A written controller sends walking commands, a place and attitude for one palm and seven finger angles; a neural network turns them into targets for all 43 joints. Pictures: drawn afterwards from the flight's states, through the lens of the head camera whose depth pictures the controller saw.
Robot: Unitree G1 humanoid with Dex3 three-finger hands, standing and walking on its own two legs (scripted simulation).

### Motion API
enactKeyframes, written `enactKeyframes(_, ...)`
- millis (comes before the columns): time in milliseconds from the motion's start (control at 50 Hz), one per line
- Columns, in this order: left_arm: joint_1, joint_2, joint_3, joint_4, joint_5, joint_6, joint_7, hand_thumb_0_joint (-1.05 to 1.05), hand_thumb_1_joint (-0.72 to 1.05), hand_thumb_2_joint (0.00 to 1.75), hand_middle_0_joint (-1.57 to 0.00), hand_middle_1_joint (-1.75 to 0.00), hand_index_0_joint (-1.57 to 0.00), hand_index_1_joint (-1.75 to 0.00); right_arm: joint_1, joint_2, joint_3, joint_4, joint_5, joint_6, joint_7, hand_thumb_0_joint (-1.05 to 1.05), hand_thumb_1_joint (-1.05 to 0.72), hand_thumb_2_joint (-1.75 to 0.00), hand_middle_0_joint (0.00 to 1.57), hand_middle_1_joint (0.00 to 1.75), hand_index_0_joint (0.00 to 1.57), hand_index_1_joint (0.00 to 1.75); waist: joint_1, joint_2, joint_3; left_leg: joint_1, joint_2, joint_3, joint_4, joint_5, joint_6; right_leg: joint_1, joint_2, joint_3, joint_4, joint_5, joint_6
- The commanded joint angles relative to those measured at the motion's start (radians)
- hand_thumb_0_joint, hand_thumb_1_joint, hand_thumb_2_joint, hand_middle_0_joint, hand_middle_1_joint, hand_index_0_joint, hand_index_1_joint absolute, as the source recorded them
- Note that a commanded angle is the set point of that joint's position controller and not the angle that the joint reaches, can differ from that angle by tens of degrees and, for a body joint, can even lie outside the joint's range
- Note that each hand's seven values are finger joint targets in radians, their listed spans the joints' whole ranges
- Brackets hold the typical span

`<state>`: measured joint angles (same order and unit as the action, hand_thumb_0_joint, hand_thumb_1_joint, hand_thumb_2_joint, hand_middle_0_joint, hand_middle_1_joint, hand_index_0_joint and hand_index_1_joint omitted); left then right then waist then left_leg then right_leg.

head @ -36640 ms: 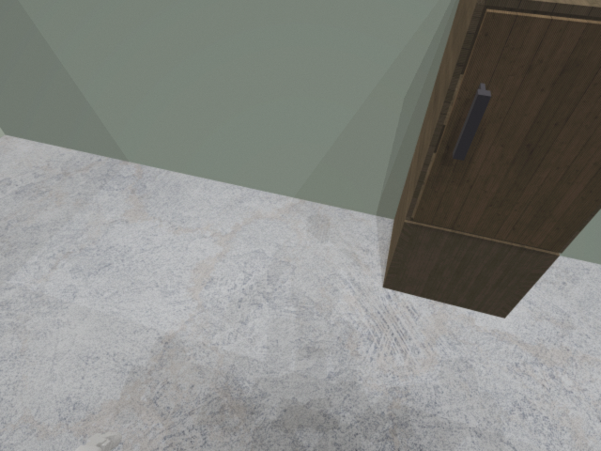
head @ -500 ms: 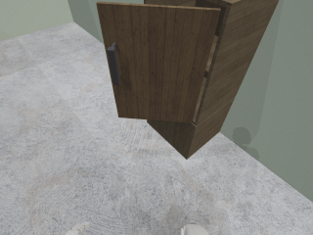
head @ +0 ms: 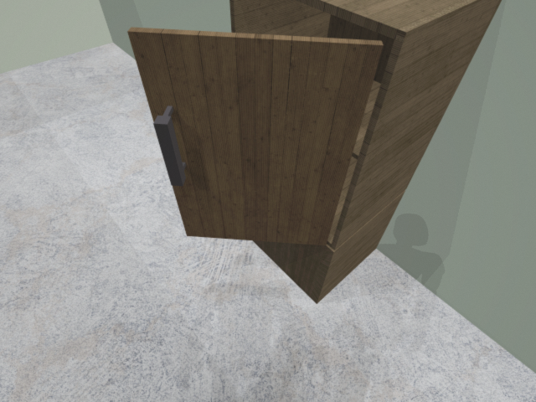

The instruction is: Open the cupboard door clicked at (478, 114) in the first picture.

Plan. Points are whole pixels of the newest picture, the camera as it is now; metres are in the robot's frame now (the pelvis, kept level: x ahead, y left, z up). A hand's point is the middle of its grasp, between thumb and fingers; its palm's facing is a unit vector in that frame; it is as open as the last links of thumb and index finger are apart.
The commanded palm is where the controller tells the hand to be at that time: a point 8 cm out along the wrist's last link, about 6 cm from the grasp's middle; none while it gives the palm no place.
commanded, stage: come to a stop and stand still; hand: left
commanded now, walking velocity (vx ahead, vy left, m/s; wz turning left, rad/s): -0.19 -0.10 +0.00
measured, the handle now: (174, 146) +0.58 +0.24 +0.03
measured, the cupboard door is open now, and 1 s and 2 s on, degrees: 44 44 44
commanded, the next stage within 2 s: look again from close up in 0.76 s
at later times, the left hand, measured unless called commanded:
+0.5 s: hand out of the picture +0.02 +0.16 -0.16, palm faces +0.02 -0.96 -0.27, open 7.4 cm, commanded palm none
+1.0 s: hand out of the picture +0.01 +0.18 -0.17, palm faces +0.02 -0.97 -0.26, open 7.4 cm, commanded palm none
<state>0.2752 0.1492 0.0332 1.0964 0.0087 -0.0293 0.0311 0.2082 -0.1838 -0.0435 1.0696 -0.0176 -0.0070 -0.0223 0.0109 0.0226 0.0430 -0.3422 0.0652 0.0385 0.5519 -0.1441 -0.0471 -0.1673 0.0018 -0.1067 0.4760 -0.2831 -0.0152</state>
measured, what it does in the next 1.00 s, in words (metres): steps on the spot: right foot, then left foot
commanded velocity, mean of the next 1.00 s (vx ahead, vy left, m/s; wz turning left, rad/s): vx -0.02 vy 0.02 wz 0.00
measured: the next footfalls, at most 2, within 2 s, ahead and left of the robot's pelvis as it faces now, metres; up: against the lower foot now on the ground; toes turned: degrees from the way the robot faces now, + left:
right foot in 0.42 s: -0.01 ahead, -0.15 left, +0.00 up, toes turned -5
left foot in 0.70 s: +0.02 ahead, +0.08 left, +0.00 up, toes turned +2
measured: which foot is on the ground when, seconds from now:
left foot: down 0.00-0.42, up 0.44-0.68, down 0.70-1.00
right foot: down 0.00-0.10, up 0.12-0.40, down 0.42-1.00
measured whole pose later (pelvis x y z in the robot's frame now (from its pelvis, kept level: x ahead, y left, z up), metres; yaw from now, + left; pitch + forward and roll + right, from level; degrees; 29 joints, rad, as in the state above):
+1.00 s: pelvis -0.02 -0.02 +0.00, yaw -1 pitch +0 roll +0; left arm 0.27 0.19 0.01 1.01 0.01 -0.01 0.05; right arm 0.21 -0.18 -0.03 0.99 -0.03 -0.01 -0.02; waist 0.00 0.01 0.03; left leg -0.25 0.00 0.06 0.55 -0.30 0.02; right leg -0.20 -0.05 -0.06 0.55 -0.34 0.02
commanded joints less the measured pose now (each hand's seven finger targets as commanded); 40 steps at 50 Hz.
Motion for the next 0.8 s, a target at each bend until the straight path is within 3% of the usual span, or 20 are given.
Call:
enactKeyframes(0,0.054,0.065,0.004,-0.053,-0.002,0.023,0.015,0.00,0.90,0.90,-0.20,-0.30,-0.20,-0.30,0.111,-0.120,-0.006,-0.016,0.003,-0.002,-0.014,0.00,-0.90,-0.90,0.20,0.30,0.20,0.30,-0.005,0.061,-0.015,0.127,0.186,-0.161,-0.138,0.374,0.117,-0.105,-0.080,0.062,-0.014,0.001,0.012)
enactKeyframes(20,0.072,0.061,0.001,-0.049,0.004,0.033,0.017,0.00,0.90,0.90,-0.20,-0.30,-0.20,-0.30,0.078,-0.128,-0.009,-0.027,0.003,0.007,-0.018,0.00,-0.90,-0.90,0.20,0.30,0.20,0.30,-0.001,0.022,0.038,0.064,0.184,-0.152,-0.159,0.230,0.125,-0.092,-0.069,0.072,-0.033,-0.053,0.012)
enactKeyframes(60,0.069,0.085,0.005,-0.043,0.004,0.051,0.004,0.00,0.90,0.90,-0.20,-0.30,-0.20,-0.30,0.045,-0.125,-0.006,-0.038,0.004,0.010,-0.025,0.00,-0.90,-0.90,0.20,0.30,0.20,0.30,-0.002,0.177,0.041,0.042,0.183,-0.199,-0.241,0.171,0.140,-0.090,-0.062,0.046,0.051,-0.047,0.015)
enactKeyframes(80,0.071,0.096,0.009,-0.053,0.005,0.057,0.000,0.00,0.90,0.90,-0.20,-0.30,-0.20,-0.30,0.048,-0.143,-0.014,-0.046,0.002,0.013,-0.029,0.00,-0.90,-0.90,0.20,0.30,0.20,0.30,-0.007,0.192,0.027,0.059,0.214,-0.224,-0.266,0.187,0.161,-0.101,-0.051,0.040,0.131,-0.103,0.016)
enactKeyframes(120,0.074,0.105,0.017,-0.068,0.009,0.067,-0.005,0.00,0.90,0.90,-0.20,-0.30,-0.20,-0.30,0.061,-0.170,-0.028,-0.055,-0.001,0.013,-0.040,0.00,-0.90,-0.90,0.20,0.30,0.20,0.30,-0.021,0.194,-0.054,0.141,0.271,-0.245,-0.262,0.312,0.216,-0.169,-0.045,0.071,0.320,-0.242,0.017)
enactKeyframes(180,0.043,0.107,0.032,-0.102,0.011,0.072,-0.006,0.00,0.90,0.90,-0.20,-0.30,-0.20,-0.30,0.056,-0.184,-0.039,-0.074,-0.005,0.016,-0.049,0.00,-0.90,-0.90,0.20,0.30,0.20,0.30,-0.031,0.132,-0.132,0.231,0.304,-0.226,-0.184,0.523,0.264,-0.255,-0.040,0.116,0.482,-0.287,0.024)
enactKeyframes(240,0.024,0.085,0.034,-0.127,0.009,0.073,-0.011,0.00,0.90,0.90,-0.20,-0.30,-0.20,-0.30,0.034,-0.181,-0.045,-0.087,-0.007,0.017,-0.046,0.00,-0.90,-0.90,0.20,0.30,0.20,0.30,-0.029,0.094,-0.154,0.235,0.280,-0.183,-0.165,0.491,0.253,-0.249,-0.035,0.102,0.453,-0.263,0.033)
enactKeyframes(320,0.070,0.067,0.035,-0.119,0.007,0.070,-0.013,0.00,0.90,0.90,-0.20,-0.30,-0.20,-0.30,-0.008,-0.179,-0.050,-0.093,-0.010,0.027,-0.028,0.00,-0.90,-0.90,0.20,0.30,0.20,0.30,-0.009,0.151,-0.140,0.108,0.227,-0.159,-0.206,0.113,0.195,-0.085,-0.024,0.051,0.203,-0.159,0.028)
enactKeyframes(360,0.145,0.088,0.035,-0.086,0.014,0.056,-0.011,0.00,0.90,0.90,-0.20,-0.30,-0.20,-0.30,-0.020,-0.139,-0.044,-0.096,-0.002,0.034,-0.016,0.00,-0.90,-0.90,0.20,0.30,0.20,0.30,0.029,0.028,-0.112,-0.036,0.115,-0.092,-0.139,-0.162,0.112,0.088,-0.039,0.060,-0.080,-0.003,0.021)
enactKeyframes(380,0.140,0.153,0.040,-0.086,0.023,0.045,-0.005,0.00,0.90,0.90,-0.20,-0.30,-0.20,-0.30,-0.026,-0.069,-0.034,-0.109,0.008,0.042,-0.008,0.00,-0.90,-0.90,0.20,0.30,0.20,0.30,0.024,-0.188,-0.070,-0.124,0.004,-0.014,-0.015,-0.302,0.043,0.067,-0.201,0.280,-0.241,-0.158,-0.030)
enactKeyframes(400,0.066,0.203,0.039,-0.109,0.020,0.040,-0.002,0.00,0.90,0.90,-0.20,-0.30,-0.20,-0.30,-0.072,-0.047,-0.021,-0.131,0.004,0.047,0.007,0.00,-0.90,-0.90,0.20,0.30,0.20,0.30,0.023,-0.302,0.025,-0.127,-0.034,0.008,0.082,-0.330,0.014,-0.105,-0.341,0.418,-0.353,-0.332,-0.098)
enactKeyframes(420,0.000,0.208,0.029,-0.133,0.020,0.037,-0.001,0.00,0.90,0.90,-0.20,-0.30,-0.20,-0.30,-0.080,-0.068,-0.024,-0.131,-0.002,0.047,0.019,0.00,-0.90,-0.90,0.20,0.30,0.20,0.30,0.017,-0.235,0.050,-0.077,-0.024,-0.029,0.164,-0.330,0.024,-0.204,-0.359,0.402,-0.368,-0.391,-0.131)
enactKeyframes(440,-0.034,0.177,0.028,-0.135,0.021,0.029,0.001,0.00,0.90,0.90,-0.20,-0.30,-0.20,-0.30,-0.067,-0.053,-0.024,-0.121,-0.007,0.044,0.023,0.00,-0.90,-0.90,0.20,0.30,0.20,0.30,-0.001,-0.210,0.060,-0.064,-0.020,-0.025,0.169,-0.278,0.028,-0.200,-0.314,0.357,-0.339,-0.291,-0.121)
enactKeyframes(460,-0.050,0.167,0.024,-0.123,0.016,0.020,0.000,0.00,0.90,0.90,-0.20,-0.30,-0.20,-0.30,-0.041,-0.056,-0.019,-0.088,-0.014,0.040,0.020,0.00,-0.90,-0.90,0.20,0.30,0.20,0.30,-0.008,-0.247,0.075,-0.069,-0.020,-0.028,0.181,-0.213,0.028,-0.152,-0.275,0.321,-0.298,-0.126,-0.112)
enactKeyframes(500,-0.041,0.156,0.019,-0.111,0.010,0.008,-0.005,0.00,0.90,0.90,-0.20,-0.30,-0.20,-0.30,0.015,-0.065,-0.017,-0.055,-0.007,0.032,0.021,0.00,-0.90,-0.90,0.20,0.30,0.20,0.30,-0.011,-0.232,0.062,-0.057,-0.026,-0.020,0.179,-0.200,0.022,-0.080,-0.259,0.254,-0.256,0.033,-0.109)
enactKeyframes(580,0.025,0.182,0.028,-0.080,0.012,-0.001,-0.001,0.00,0.90,0.90,-0.20,-0.30,-0.20,-0.30,0.022,-0.061,-0.007,-0.043,0.001,0.017,0.015,0.00,-0.90,-0.90,0.20,0.30,0.20,0.30,0.019,-0.147,0.022,-0.030,-0.046,0.006,0.030,-0.217,0.006,0.073,-0.289,0.248,-0.152,0.390,-0.124)
enactKeyframes(620,0.033,0.183,0.031,-0.058,0.006,-0.001,0.005,0.00,0.90,0.90,-0.20,-0.30,-0.20,-0.30,0.051,-0.057,-0.002,-0.026,0.004,0.011,0.006,0.00,-0.90,-0.90,0.20,0.30,0.20,0.30,0.012,-0.143,-0.015,0.055,-0.048,0.007,-0.098,-0.128,0.007,0.101,-0.279,0.225,-0.075,0.542,-0.106)
enactKeyframes(680,0.037,0.153,0.026,-0.056,-0.005,0.009,0.009,0.00,0.90,0.90,-0.20,-0.30,-0.20,-0.30,0.085,-0.102,-0.004,-0.009,0.005,0.001,-0.008,0.00,-0.90,-0.90,0.20,0.30,0.20,0.30,0.013,-0.048,-0.084,0.232,0.039,-0.039,-0.099,0.314,0.044,0.030,-0.188,0.144,0.003,0.510,-0.037)
enactKeyframes(720,0.032,0.141,0.022,-0.053,0.000,0.018,0.017,0.00,0.90,0.90,-0.20,-0.30,-0.20,-0.30,0.096,-0.114,-0.008,-0.007,0.005,0.009,-0.016,0.00,-0.90,-0.90,0.20,0.30,0.20,0.30,0.006,-0.067,-0.081,0.234,0.064,-0.046,-0.068,0.329,0.057,0.007,-0.168,0.140,-0.020,0.413,-0.031)
enactKeyframes(780,0.002,0.127,0.013,-0.051,-0.001,0.033,0.014,0.00,0.90,0.90,-0.20,-0.30,-0.20,-0.30,0.089,-0.104,0.000,0.002,0.007,0.010,-0.023,0.00,-0.90,-0.90,0.20,0.30,0.20,0.30,0.001,0.030,-0.049,0.219,0.072,-0.082,-0.120,0.319,0.081,-0.006,-0.132,0.114,-0.022,0.261,-0.012)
